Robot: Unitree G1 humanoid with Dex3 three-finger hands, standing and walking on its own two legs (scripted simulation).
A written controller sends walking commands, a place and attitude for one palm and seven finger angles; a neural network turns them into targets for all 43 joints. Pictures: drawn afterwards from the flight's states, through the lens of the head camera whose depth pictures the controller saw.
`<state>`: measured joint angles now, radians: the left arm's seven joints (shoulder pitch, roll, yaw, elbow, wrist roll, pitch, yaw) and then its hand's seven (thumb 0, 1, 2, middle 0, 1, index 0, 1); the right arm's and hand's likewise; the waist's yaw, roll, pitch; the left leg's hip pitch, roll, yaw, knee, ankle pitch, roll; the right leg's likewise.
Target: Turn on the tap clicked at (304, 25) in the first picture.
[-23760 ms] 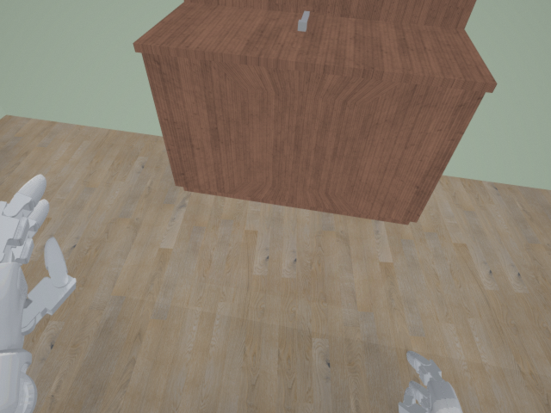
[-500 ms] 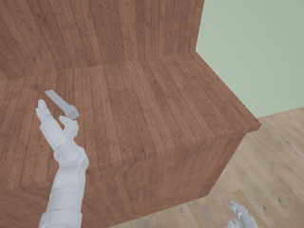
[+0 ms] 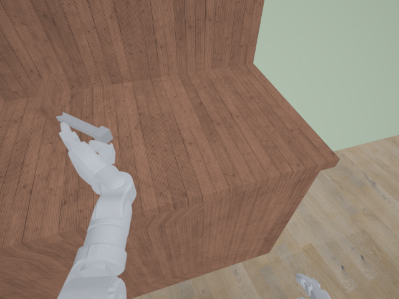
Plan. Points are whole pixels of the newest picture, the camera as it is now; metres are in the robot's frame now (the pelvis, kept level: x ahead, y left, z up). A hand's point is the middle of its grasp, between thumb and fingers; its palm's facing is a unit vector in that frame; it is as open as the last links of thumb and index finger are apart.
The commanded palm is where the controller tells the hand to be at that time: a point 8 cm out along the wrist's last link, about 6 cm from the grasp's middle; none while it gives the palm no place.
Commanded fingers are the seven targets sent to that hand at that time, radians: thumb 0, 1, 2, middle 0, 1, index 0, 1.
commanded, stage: push the lever round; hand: left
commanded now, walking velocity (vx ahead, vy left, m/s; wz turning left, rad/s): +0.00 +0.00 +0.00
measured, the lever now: (102, 136) +0.42 +0.24 +0.11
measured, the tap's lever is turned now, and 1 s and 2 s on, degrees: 44 72 86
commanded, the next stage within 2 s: lift the hand up off the lever in 1.06 s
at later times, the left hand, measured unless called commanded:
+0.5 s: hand (123, 138) +0.43 +0.20 +0.09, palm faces +0.83 -0.54 -0.09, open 7.7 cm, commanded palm +0.38 +0.20 +0.10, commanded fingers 0.00 0.90 0.90 -0.15 -0.15 -0.15 -0.15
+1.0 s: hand (130, 129) +0.46 +0.19 +0.10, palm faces +0.84 -0.53 -0.11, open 8.0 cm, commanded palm +0.41 +0.20 +0.10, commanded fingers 0.00 0.90 0.90 -0.15 -0.15 -0.15 -0.15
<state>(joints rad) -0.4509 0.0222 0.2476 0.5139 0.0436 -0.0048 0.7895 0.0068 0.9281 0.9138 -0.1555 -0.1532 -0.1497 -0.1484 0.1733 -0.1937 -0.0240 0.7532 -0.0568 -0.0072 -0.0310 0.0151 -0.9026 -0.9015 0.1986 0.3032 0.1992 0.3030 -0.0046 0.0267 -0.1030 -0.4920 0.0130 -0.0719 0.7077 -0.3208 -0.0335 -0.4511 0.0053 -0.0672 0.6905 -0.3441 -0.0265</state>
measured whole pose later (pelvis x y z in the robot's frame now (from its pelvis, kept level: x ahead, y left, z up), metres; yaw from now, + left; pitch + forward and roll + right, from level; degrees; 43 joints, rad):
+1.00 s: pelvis +0.00 -0.01 -0.01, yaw +0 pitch +12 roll +0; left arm -0.80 0.08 0.44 0.91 0.15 -0.05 0.96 0.02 0.91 0.90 -0.16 -0.15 -0.09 -0.13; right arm 0.24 -0.19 -0.05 0.80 -0.10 -0.01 0.02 0.01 -0.90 -0.90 0.20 0.30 0.20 0.30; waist -0.08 0.02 -0.14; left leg -0.63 0.03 -0.08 0.76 -0.34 -0.05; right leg -0.60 0.02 -0.07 0.76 -0.36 -0.05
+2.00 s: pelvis +0.03 -0.01 +0.00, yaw +0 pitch +9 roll +0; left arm -0.73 0.01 0.37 0.70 0.11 0.11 0.92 0.02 0.90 0.90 -0.16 -0.15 -0.15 -0.15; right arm 0.21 -0.18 -0.05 0.78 -0.10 -0.01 0.05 0.01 -0.90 -0.90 0.20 0.30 0.20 0.30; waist -0.03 0.02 -0.14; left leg -0.51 0.02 -0.06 0.68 -0.34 -0.04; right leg -0.47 0.01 -0.06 0.67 -0.37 -0.03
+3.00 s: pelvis +0.01 -0.01 +0.01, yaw -1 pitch +5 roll +0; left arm -0.73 0.01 0.34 0.61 0.06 0.22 0.89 0.02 0.90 0.90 -0.16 -0.15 -0.15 -0.15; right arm 0.20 -0.19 -0.04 0.80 -0.07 -0.04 0.02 0.01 -0.90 -0.90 0.20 0.30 0.20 0.30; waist -0.01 0.04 -0.12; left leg -0.41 0.02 -0.06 0.60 -0.28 -0.04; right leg -0.38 0.01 -0.06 0.60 -0.32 -0.03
